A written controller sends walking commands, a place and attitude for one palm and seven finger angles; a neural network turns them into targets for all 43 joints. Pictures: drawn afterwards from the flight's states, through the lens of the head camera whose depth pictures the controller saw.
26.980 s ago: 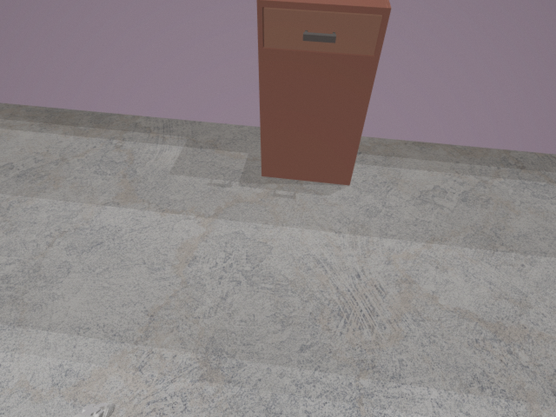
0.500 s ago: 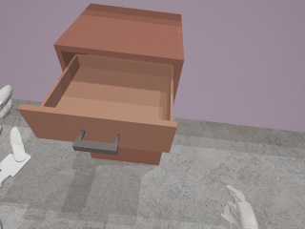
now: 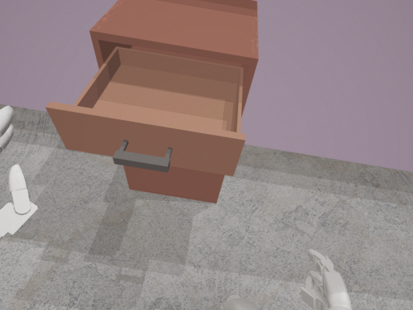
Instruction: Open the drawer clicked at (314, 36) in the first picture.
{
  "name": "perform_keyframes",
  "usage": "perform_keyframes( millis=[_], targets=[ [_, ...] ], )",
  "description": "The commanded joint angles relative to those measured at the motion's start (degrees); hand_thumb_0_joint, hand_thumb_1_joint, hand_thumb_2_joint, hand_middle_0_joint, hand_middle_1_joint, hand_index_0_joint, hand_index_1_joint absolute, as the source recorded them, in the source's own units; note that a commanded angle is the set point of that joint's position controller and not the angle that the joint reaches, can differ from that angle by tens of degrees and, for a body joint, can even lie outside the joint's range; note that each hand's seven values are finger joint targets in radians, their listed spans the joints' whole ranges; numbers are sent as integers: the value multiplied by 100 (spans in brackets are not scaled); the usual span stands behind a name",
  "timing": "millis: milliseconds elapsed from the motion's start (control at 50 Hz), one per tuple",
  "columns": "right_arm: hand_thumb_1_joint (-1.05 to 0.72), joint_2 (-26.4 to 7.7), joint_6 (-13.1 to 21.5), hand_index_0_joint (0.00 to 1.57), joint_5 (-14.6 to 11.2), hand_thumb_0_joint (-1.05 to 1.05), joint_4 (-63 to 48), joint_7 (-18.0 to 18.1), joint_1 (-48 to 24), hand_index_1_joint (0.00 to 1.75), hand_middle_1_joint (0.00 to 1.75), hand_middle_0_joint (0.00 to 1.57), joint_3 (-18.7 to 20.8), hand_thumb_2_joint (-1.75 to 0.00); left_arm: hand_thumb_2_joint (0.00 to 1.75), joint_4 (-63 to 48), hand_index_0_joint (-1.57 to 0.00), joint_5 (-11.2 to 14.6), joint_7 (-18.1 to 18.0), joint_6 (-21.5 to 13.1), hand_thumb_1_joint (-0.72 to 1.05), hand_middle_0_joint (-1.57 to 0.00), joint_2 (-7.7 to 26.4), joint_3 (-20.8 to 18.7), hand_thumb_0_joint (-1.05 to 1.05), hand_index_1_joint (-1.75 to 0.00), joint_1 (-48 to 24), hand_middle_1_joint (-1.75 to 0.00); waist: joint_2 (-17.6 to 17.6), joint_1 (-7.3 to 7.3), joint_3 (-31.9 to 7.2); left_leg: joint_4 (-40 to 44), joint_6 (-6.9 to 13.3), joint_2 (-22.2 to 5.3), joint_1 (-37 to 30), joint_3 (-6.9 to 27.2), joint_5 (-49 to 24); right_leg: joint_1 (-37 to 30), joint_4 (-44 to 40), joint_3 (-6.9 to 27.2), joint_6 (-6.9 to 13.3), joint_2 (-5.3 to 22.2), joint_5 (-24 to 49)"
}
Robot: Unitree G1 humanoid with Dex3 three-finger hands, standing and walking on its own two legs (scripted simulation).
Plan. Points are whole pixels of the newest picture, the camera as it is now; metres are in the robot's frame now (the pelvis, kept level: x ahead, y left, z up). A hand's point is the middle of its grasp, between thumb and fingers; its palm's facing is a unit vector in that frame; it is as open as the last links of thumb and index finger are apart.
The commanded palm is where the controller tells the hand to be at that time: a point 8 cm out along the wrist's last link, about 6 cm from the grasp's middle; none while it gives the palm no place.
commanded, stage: step back with the hand held close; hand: left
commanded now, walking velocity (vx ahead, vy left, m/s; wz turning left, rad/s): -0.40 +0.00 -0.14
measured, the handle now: (144, 154) +0.43 +0.16 +0.01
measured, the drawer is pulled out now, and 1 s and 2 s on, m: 0.30 0.30 0.30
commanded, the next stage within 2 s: stop stepping back and stand still in 0.10 s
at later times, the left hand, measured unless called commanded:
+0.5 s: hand out of the picture +0.09 +0.18 +0.18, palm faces +0.30 -0.83 -0.46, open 7.4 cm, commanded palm +0.03 +0.22 +0.20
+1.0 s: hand out of the picture +0.07 +0.20 +0.18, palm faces +0.39 -0.84 -0.38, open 7.4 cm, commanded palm none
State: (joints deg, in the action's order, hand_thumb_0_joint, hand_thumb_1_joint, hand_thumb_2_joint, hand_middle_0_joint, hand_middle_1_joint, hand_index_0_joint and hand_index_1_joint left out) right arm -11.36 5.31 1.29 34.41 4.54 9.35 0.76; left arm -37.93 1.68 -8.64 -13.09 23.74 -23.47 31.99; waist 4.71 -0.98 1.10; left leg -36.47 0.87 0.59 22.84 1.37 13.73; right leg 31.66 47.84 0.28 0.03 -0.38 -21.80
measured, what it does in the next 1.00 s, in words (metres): walks backwards: right foot, then left foot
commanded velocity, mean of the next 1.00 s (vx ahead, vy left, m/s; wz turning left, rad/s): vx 0.05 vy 0.05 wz -0.02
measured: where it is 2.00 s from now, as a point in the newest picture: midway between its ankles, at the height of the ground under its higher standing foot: outside the picture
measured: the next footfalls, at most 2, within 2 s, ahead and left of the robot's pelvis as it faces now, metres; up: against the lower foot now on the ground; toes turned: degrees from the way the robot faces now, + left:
right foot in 0.26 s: -0.08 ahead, -0.15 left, +0.00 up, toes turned -5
left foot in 0.56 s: -0.12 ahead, +0.08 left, +0.00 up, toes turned +1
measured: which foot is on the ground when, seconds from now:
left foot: down 0.00-0.26, up 0.28-0.54, down 0.56-1.00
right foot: up 0.00-0.24, down 0.26-1.00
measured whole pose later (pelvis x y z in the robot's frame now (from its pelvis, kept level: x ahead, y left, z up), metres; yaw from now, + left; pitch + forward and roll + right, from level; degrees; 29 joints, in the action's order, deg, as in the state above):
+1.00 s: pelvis -0.13 -0.04 +0.01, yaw -2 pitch +0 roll +0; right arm -10.0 7.2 0.3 35.8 3.1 13.1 -2.5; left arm -30.4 1.8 -8.8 -11.6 19.8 -20.4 31.9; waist 1.3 -0.3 -2.4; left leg -31.3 0.3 -1.2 12.2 -3.1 19.6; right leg 16.9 31.6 -4.1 0.7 1.2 -15.2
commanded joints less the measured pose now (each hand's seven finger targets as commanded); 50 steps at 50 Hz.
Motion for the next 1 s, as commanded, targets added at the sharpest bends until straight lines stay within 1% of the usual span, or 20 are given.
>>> perform_keyframes(
  millis=[0, 60, 160, 200, 220, 240, 260, 280, 300, 340, 420, 460, 500, 540, 580, 600, 660, 800, 840, 980],
  targets=[
    [-90, -755, 568, 20, 13, 0, -821, -17, -250, 30, 30, 20, 382, -90, 90, -1785, -20, 130, -108, -422, 90, -20, 882, -679, 0, -30, 166, -30, -1600, 65, -1391, 1170, 901, -2000, -977, 1179, -3331, -208, 1468, 371, -109, -86, -785],
    [-90, -726, 669, 20, -68, 0, -664, -162, -273, 30, 30, 20, 284, -90, 90, -1829, -20, 77, -41, -232, 90, -20, 541, -297, 0, -30, -19, -30, -1777, 100, -1034, 1263, 637, -1675, -1316, 697, -3579, -394, 555, -128, -150, -119, -362],
    [-90, -820, 747, 20, -56, 0, -645, -200, -473, 30, 30, 20, 172, -90, 90, -1312, -20, 131, -6, -109, 90, -20, 671, -352, 0, -30, -310, -30, -1757, 110, -639, 1747, 559, -1721, -233, 851, -732, -1469, -821, -191, -120, -127, -186],
    [-90, -855, 701, 20, -107, 0, -681, -208, -395, 30, 30, 20, 193, -90, 90, -1022, -20, 128, 19, -97, 90, -20, 773, -532, 0, -30, -9, -30, -1683, 160, -639, 1579, 349, -1347, 47, 516, 529, -2040, -1943, -404, -63, -122, 378],
    [-90, -796, 649, 20, -147, 0, -752, -234, -355, 30, 30, 20, 166, -90, 90, -987, -20, 137, 39, -133, 90, -20, 819, -568, 0, -30, 161, -30, -1335, 139, -647, 1141, 133, -948, 131, 180, 1252, -2126, -2600, -311, 48, 114, 513],
    [-90, -673, 556, 20, -184, 0, -810, -249, -343, 30, 30, 20, 161, -90, 90, -992, -20, 127, 45, -185, 90, -20, 1061, -722, 0, -30, 233, -30, -229, 115, -602, -169, -170, -389, 173, -342, 1521, -1728, -3384, 601, 395, 957, 167],
    [-90, -584, 448, 20, -211, 0, -826, -218, -359, 30, 30, 20, 134, -90, 90, -979, -20, 163, 20, -187, 90, -20, 1331, -904, 0, -30, 234, -30, 1135, 176, -561, -2073, -312, 176, 491, -369, 1437, -1054, -4083, 2295, 959, 2196, -177],
    [-90, -608, 403, 20, -192, 0, -741, -153, -379, 30, 30, 20, 123, -90, 90, -946, -20, 228, -25, -217, 90, -20, 1349, -1002, 0, -30, -19, -30, 918, 137, -401, -3063, -242, 54, 777, -2, 1275, -845, -3998, 1920, 1054, 2457, 753],
    [-90, -643, 400, 20, -289, 0, -736, -154, -360, 30, 30, 20, 130, -90, 90, -1018, -20, 159, 17, -192, 90, -20, 1221, -832, 0, -30, -49, -30, 840, 63, -808, -3330, -229, 89, 805, 147, 1083, -1333, -3426, 1536, 862, 2111, 2255],
    [-90, -451, 328, 20, -234, 0, -830, -56, -438, 30, 30, 20, 42, -90, 90, -803, -20, 121, -39, -148, 90, -20, 863, -718, 0, -30, 465, -30, 373, -46, -951, -2669, -233, -116, 845, -4, 665, -1912, -2966, 863, 816, 1790, 2684],
    [-90, -624, 339, 20, -165, 0, -819, 34, -444, 30, 30, 20, 97, -90, 90, -579, -20, 18, -134, -185, 90, -20, 718, -514, 0, -30, 612, -30, 275, 31, -565, -272, 12, -229, -21, -266, 1032, -1738, -3325, 790, 666, 1700, 799],
    [-90, -729, 441, 20, -129, 0, -755, 17, -168, 30, 30, 20, 136, -90, 90, -718, -20, -29, -160, -207, 90, -20, 689, -429, 0, -30, 600, -30, 265, -34, -660, 992, 131, -123, -541, -383, 714, -2011, -3263, 834, 504, 1609, 788],
    [-90, -848, 528, 20, -131, 0, -809, 27, -64, 30, 30, 20, 193, -90, 90, -1033, -20, -18, -159, -253, 90, -20, 817, -427, 0, -30, 518, -30, -349, -51, -686, 1919, 224, -306, -952, -309, 77, -2335, -2638, 539, 292, 1183, 1319],
    [-90, -1036, 561, 20, -143, 0, -950, 11, -63, 30, 30, 20, 266, -90, 90, -1332, -20, -43, -141, -342, 90, -20, 933, -443, 0, -30, 461, -30, -1405, 55, -821, 1751, 404, -957, -1100, 467, -1154, -2285, -1765, -8, 10, 615, 1763],
    [-90, -927, 535, 20, -186, 0, -863, -32, -52, 30, 30, 20, 258, -90, 90, -1154, -20, -29, -152, -296, 90, -20, 1060, -662, 0, -30, 683, -30, -1264, 43, -927, 1378, 357, -987, -1112, 351, -1658, -2166, -1662, -234, -5, 444, 1750],
    [-90, -905, 519, 20, -154, 0, -848, -35, -87, 30, 30, 20, 227, -90, 90, -1334, -20, -14, -159, -311, 90, -20, 1074, -666, 0, -30, 622, -30, -1531, 25, -836, 1472, 294, -840, -978, 262, -1299, -2142, -1675, -168, 49, 465, 1610],
    [-90, -936, 556, 20, -176, 0, -761, -19, -78, 30, 30, 20, 208, -90, 90, -947, -20, 29, -188, -327, 90, -20, 821, -530, 0, -30, 378, -30, -762, -22, -332, 1538, 266, -759, -282, 297, -170, -2225, -1909, -16, 98, 432, 1299],
    [-90, -820, 493, 20, -152, 0, -682, -7, -130, 30, 30, 20, 155, -90, 90, -283, -20, 26, -135, -266, 90, -20, 663, -351, 0, -30, -235, -30, -273, -93, 59, 1074, 253, -441, -260, -6, 1207, -1395, -2682, 731, 335, 703, -434],
    [-90, -749, 465, 20, -140, 0, -683, -12, -143, 30, 30, 20, 93, -90, 90, -256, -20, 17, -126, -240, 90, -20, 632, -294, 0, -30, -392, -30, -212, -94, 66, 1090, 253, -430, -274, -9, 1163, -1370, -2695, 668, 342, 718, -490],
    [-90, -718, 532, 20, -139, 0, -815, -69, -224, 30, 30, 20, 43, -90, 90, -813, -20, 12, -103, -285, 90, -20, 670, -313, 0, -30, -201, -30, -911, 5, -547, 1376, 186, -682, -503, 161, -788, -2274, -1862, 6, 124, 378, 1974]
  ],
)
